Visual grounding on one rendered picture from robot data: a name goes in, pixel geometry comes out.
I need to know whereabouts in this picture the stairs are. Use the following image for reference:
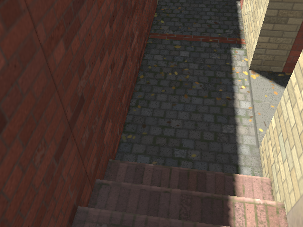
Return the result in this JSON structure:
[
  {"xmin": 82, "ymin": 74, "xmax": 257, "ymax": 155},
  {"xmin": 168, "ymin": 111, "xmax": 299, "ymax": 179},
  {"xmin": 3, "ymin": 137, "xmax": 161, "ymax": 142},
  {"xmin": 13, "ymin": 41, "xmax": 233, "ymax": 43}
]
[{"xmin": 71, "ymin": 159, "xmax": 289, "ymax": 227}]

